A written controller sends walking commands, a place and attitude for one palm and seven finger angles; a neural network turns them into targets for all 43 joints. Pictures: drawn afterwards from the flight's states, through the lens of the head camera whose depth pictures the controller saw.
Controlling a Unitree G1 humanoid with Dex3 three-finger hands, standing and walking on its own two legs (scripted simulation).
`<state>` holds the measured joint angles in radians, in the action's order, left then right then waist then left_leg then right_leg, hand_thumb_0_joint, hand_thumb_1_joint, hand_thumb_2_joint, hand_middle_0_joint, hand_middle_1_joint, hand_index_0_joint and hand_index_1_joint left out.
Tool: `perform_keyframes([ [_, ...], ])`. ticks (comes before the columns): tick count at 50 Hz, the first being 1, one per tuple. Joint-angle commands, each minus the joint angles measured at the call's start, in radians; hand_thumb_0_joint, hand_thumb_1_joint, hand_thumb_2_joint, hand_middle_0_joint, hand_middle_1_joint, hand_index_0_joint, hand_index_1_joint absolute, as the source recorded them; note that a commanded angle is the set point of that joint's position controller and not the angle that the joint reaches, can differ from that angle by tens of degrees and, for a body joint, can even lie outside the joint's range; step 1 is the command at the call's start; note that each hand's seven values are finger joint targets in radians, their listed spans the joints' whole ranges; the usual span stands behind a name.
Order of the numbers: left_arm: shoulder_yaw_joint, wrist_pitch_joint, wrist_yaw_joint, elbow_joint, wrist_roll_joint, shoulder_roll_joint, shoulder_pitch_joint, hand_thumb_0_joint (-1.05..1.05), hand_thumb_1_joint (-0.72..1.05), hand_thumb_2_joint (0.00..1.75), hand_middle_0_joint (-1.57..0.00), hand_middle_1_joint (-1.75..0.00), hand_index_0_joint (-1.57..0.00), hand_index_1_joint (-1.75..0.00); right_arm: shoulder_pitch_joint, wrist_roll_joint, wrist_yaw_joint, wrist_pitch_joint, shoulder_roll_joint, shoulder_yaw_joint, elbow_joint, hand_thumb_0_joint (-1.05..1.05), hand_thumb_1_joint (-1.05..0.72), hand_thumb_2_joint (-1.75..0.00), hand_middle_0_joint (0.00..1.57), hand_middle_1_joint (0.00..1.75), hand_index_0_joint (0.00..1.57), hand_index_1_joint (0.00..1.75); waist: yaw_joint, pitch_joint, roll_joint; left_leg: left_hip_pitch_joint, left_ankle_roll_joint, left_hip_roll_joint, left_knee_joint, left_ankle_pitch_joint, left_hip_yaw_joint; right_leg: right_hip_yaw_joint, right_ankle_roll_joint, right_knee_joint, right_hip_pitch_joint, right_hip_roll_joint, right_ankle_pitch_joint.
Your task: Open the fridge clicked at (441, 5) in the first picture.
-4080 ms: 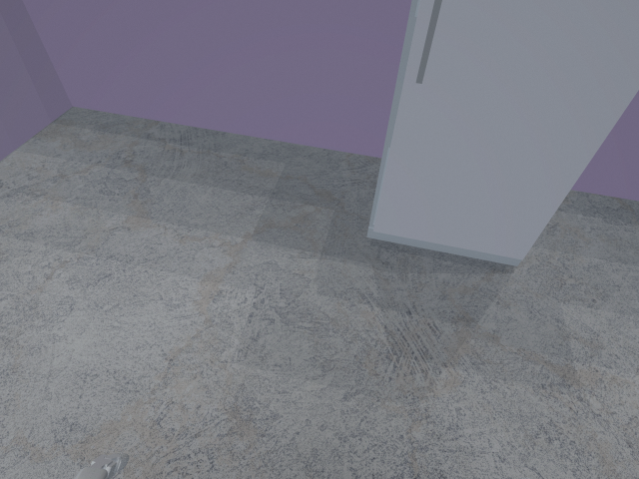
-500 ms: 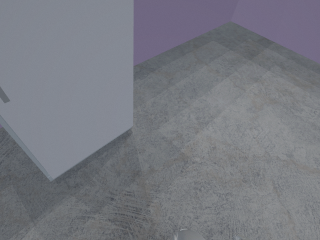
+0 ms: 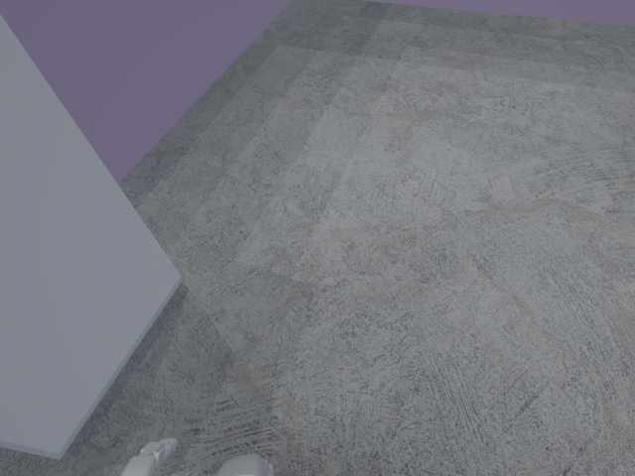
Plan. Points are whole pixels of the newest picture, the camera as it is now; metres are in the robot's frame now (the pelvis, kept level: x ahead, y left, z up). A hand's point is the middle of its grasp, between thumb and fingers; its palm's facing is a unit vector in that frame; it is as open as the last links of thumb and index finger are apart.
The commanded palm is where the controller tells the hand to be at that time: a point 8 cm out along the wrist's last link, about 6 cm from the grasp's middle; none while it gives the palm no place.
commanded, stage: walk to a spot facing it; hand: left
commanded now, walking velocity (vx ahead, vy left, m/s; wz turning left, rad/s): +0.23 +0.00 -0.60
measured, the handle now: out of the picture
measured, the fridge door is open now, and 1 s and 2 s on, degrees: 0 0 0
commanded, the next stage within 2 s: turn to face it in 1.02 s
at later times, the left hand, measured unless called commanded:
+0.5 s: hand out of the picture +0.07 +0.23 -0.17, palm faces -0.11 -0.98 -0.19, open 7.4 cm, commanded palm none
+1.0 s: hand (262, 315) +0.39 +0.12 -0.15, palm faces -0.57 -0.79 -0.23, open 7.4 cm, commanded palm none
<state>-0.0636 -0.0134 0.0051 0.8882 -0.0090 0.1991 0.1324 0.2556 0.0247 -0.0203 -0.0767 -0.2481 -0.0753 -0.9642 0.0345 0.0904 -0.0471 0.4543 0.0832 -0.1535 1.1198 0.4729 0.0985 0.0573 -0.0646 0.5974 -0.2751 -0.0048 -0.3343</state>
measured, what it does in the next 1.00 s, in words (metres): walks ahead, turning right: left foot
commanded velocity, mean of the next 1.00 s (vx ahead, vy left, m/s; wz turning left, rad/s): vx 0.10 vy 0.00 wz -0.59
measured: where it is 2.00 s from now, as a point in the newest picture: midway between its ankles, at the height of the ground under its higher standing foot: outside the picture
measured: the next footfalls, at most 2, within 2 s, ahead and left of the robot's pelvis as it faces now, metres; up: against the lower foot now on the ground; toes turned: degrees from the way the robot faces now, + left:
left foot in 0.52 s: +0.20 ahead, +0.12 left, +0.00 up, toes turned -13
right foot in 1.08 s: +0.15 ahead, -0.10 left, +0.00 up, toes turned -44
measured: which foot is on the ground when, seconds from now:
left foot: up 0.00-0.50, down 0.52-1.00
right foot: down 0.00-0.52, up 0.54-1.00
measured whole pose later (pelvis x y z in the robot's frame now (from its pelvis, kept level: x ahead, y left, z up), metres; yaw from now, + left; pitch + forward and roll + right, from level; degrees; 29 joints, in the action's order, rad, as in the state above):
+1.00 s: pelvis +0.16 +0.03 +0.00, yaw -35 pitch +0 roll +0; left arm -0.09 -0.07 -0.03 0.90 -0.03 0.24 0.09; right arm 0.35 0.03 -0.02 -0.01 -0.19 -0.05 -0.99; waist 0.05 0.10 0.01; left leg 0.13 -0.01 -0.13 0.53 0.38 0.37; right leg 0.09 0.05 0.86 -0.45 0.07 -0.35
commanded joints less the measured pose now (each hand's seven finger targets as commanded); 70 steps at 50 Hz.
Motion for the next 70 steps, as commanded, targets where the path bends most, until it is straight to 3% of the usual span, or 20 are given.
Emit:
perform_keyframes([
  [1, -0.046, 0.019, 0.012, -0.033, 0.004, 0.182, 0.075, 0.00, 0.90, 0.90, -0.20, -0.30, -0.20, -0.30, -0.023, 0.004, 0.008, 0.039, -0.067, -0.011, 0.089, 0.00, -0.90, -0.90, 0.20, 0.30, 0.20, 0.30, -0.033, -0.148, 0.171, 0.143, 0.030, 0.003, 0.046, -0.130, -0.063, -0.233, -0.062, -0.222, 0.228, 0.209, 0.644],
  [8, -0.046, 0.040, -0.003, -0.008, -0.002, 0.198, 0.161, 0.00, 0.90, 0.90, -0.20, -0.30, -0.20, -0.30, -0.134, 0.010, 0.023, 0.056, -0.084, -0.013, 0.124, 0.00, -0.90, -0.90, 0.20, 0.30, 0.20, 0.30, -0.073, -0.065, 0.158, 0.206, 0.034, 0.021, -0.054, -0.165, -0.078, -0.390, -0.107, -0.333, 0.197, 0.211, 0.190],
  [19, -0.041, 0.055, 0.006, 0.030, -0.012, 0.196, 0.247, 0.00, 0.90, 0.90, -0.20, -0.30, -0.20, -0.30, -0.267, -0.007, 0.029, 0.092, -0.058, -0.002, 0.195, 0.00, -0.90, -0.90, 0.20, 0.30, 0.20, 0.30, -0.099, -0.047, 0.151, 0.122, -0.004, 0.089, -0.315, -0.113, -0.090, -0.511, -0.140, -0.312, 0.216, 0.213, 0.270],
  [22, -0.047, 0.049, 0.008, 0.029, -0.013, 0.209, 0.215, 0.00, 0.90, 0.90, -0.20, -0.30, -0.20, -0.30, -0.217, -0.015, 0.021, 0.107, -0.056, 0.002, 0.188, 0.00, -0.90, -0.90, 0.20, 0.30, 0.20, 0.30, -0.071, -0.079, 0.164, -0.040, -0.020, 0.118, -0.481, -0.108, -0.076, -0.505, -0.116, -0.232, 0.180, 0.190, 0.380],
  [24, -0.048, 0.043, 0.005, 0.023, -0.003, 0.192, 0.166, 0.00, 0.90, 0.90, -0.20, -0.30, -0.20, -0.30, -0.067, -0.015, 0.003, 0.116, -0.085, -0.001, 0.138, 0.00, -0.90, -0.90, 0.20, 0.30, 0.20, 0.30, 0.005, -0.114, 0.120, -0.359, -0.036, 0.122, -0.701, -0.254, -0.073, -0.435, -0.047, -0.074, 0.000, 0.092, 0.371],
  [25, -0.041, 0.040, -0.001, 0.010, 0.009, 0.141, 0.172, 0.00, 0.90, 0.90, -0.20, -0.30, -0.20, -0.30, 0.051, -0.007, -0.010, 0.123, -0.167, -0.015, 0.102, 0.00, -0.90, -0.90, 0.20, 0.30, 0.20, 0.30, 0.045, -0.188, -0.052, -0.574, -0.070, -0.051, -0.770, -0.241, -0.224, -0.330, 0.001, 0.122, -0.150, -0.022, 0.194],
  [26, -0.031, 0.042, -0.012, 0.004, 0.014, 0.090, 0.211, 0.00, 0.90, 0.90, -0.20, -0.30, -0.20, -0.30, 0.119, -0.005, -0.008, 0.118, -0.251, -0.032, 0.097, 0.00, -0.90, -0.90, 0.20, 0.30, 0.20, 0.30, 0.041, -0.244, -0.299, -0.669, -0.159, -0.337, -0.812, -0.334, -0.502, -0.163, 0.067, 0.401, -0.337, -0.090, -0.260],
  [27, -0.040, 0.033, -0.011, 0.015, 0.001, 0.125, 0.213, 0.00, 0.90, 0.90, -0.20, -0.30, -0.20, -0.30, 0.089, -0.007, -0.006, 0.104, -0.238, -0.022, 0.113, 0.00, -0.90, -0.90, 0.20, 0.30, 0.20, 0.30, 0.034, -0.185, -0.197, -0.515, -0.214, -0.384, -0.856, -0.268, -0.531, -0.143, 0.081, 0.524, -0.322, -0.026, -0.286],
  [28, -0.052, 0.019, -0.015, 0.023, -0.013, 0.135, 0.230, 0.00, 0.90, 0.90, -0.20, -0.30, -0.20, -0.30, -0.002, -0.002, -0.001, 0.096, -0.180, -0.008, 0.141, 0.00, -0.90, -0.90, 0.20, 0.30, 0.20, 0.30, -0.015, -0.090, -0.105, -0.333, -0.208, -0.327, -0.898, -0.095, -0.421, -0.122, 0.084, 0.559, -0.282, 0.013, -0.245],
  [30, -0.058, -0.001, -0.033, 0.045, -0.024, 0.124, 0.205, 0.00, 0.90, 0.90, -0.20, -0.30, -0.20, -0.30, -0.090, -0.001, -0.008, 0.100, -0.111, 0.015, 0.153, 0.00, -0.90, -0.90, 0.20, 0.30, 0.20, 0.30, -0.048, 0.016, -0.137, -0.195, -0.153, -0.219, -0.930, -0.103, -0.280, -0.091, 0.093, 0.603, -0.277, 0.046, -0.114],
  [34, -0.052, -0.021, -0.034, 0.043, -0.017, 0.079, 0.220, 0.00, 0.90, 0.90, -0.20, -0.30, -0.20, -0.30, -0.022, -0.006, -0.018, 0.115, -0.083, 0.019, 0.115, 0.00, -0.90, -0.90, 0.20, 0.30, 0.20, 0.30, -0.059, -0.073, -0.112, -0.317, -0.140, -0.168, -0.831, -0.644, -0.066, -0.063, 0.121, 0.629, -0.282, 0.054, -0.010],
  [41, -0.041, -0.040, -0.033, -0.016, -0.017, 0.059, 0.066, 0.00, 0.90, 0.90, -0.20, -0.30, -0.20, -0.30, 0.072, -0.005, -0.016, 0.108, -0.073, 0.004, 0.064, 0.00, -0.90, -0.90, 0.20, 0.30, 0.20, 0.30, -0.023, -0.074, -0.090, -0.421, -0.189, -0.198, -0.783, -0.795, 0.024, -0.022, 0.142, 0.523, -0.351, 0.081, 0.028],
  [49, -0.023, -0.028, -0.032, -0.076, -0.017, 0.059, -0.081, 0.00, 0.90, 0.90, -0.20, -0.30, -0.20, -0.30, 0.111, 0.007, -0.002, 0.092, -0.123, -0.019, 0.029, 0.00, -0.90, -0.90, 0.20, 0.30, 0.20, 0.30, 0.015, -0.066, -0.143, -0.428, -0.185, -0.237, -0.688, -0.833, 0.114, 0.057, 0.101, 0.173, -0.197, 0.055, -0.051],
  [52, -0.033, 0.001, -0.022, -0.058, -0.019, 0.111, 0.035, 0.00, 0.90, 0.90, -0.20, -0.30, -0.20, -0.30, 0.116, -0.004, 0.008, 0.090, -0.139, -0.024, 0.039, 0.00, -0.90, -0.90, 0.20, 0.30, 0.20, 0.30, -0.058, -0.154, -0.069, -0.352, -0.104, -0.221, -0.429, -0.928, 0.177, 0.062, 0.056, -0.081, 0.077, 0.025, 0.113],
  [53, -0.050, 0.018, -0.010, -0.026, -0.026, 0.205, 0.155, 0.00, 0.90, 0.90, -0.20, -0.30, -0.20, -0.30, 0.115, -0.017, 0.018, 0.086, -0.114, -0.018, 0.062, 0.00, -0.90, -0.90, 0.20, 0.30, 0.20, 0.30, -0.114, -0.257, 0.131, -0.119, -0.043, -0.160, -0.180, -0.647, 0.219, -0.142, -0.011, -0.146, 0.363, 0.186, 0.439],
  [54, -0.074, 0.020, 0.005, -0.003, -0.012, 0.320, 0.238, 0.00, 0.90, 0.90, -0.20, -0.30, -0.20, -0.30, 0.062, -0.017, 0.018, 0.079, -0.046, 0.003, 0.118, 0.00, -0.90, -0.90, 0.20, 0.30, 0.20, 0.30, -0.137, -0.313, 0.338, 0.148, 0.025, 0.026, 0.113, 0.157, 0.161, -0.492, -0.151, -0.127, 0.490, 0.445, 1.016],
  [55, -0.074, 0.014, 0.018, 0.004, 0.006, 0.315, 0.241, 0.00, 0.90, 0.90, -0.20, -0.30, -0.20, -0.30, 0.016, -0.019, -0.002, 0.070, -0.070, 0.002, 0.133, 0.00, -0.90, -0.90, 0.20, 0.30, 0.20, 0.30, -0.138, -0.327, 0.248, 0.162, 0.005, 0.014, 0.168, 0.199, -0.022, -0.414, -0.206, -0.113, 0.464, 0.447, 1.093],
  [58, -0.034, 0.013, 0.031, -0.028, 0.002, 0.184, 0.076, 0.00, 0.90, 0.90, -0.20, -0.30, -0.20, -0.30, 0.010, -0.009, -0.001, 0.053, -0.043, 0.009, 0.072, 0.00, -0.90, -0.90, 0.20, 0.30, 0.20, 0.30, -0.063, -0.199, 0.138, 0.130, -0.004, -0.004, 0.152, -0.003, -0.067, -0.244, -0.122, -0.170, 0.269, 0.306, 0.809],
  [62, 0.001, 0.035, 0.028, -0.020, -0.008, 0.125, -0.013, 0.00, 0.90, 0.90, -0.20, -0.30, -0.20, -0.30, 0.136, -0.008, -0.001, 0.031, 0.002, 0.022, -0.010, 0.00, -0.90, -0.90, 0.20, 0.30, 0.20, 0.30, 0.026, -0.133, 0.126, -0.023, -0.007, 0.029, -0.012, -0.112, -0.072, -0.053, -0.070, -0.233, 0.044, 0.229, 0.654],
  [70, -0.016, 0.023, 0.032, 0.025, -0.016, 0.134, 0.063, 0.00, 0.90, 0.90, -0.20, -0.30, -0.20, -0.30, -0.016, -0.013, 0.013, 0.039, 0.003, 0.015, 0.022, 0.00, -0.90, -0.90, 0.20, 0.30, 0.20, 0.30, -0.047, -0.035, 0.201, -0.041, -0.018, 0.062, -0.264, -0.049, -0.024, -0.075, -0.112, -0.239, 0.064, 0.327, 0.518],
])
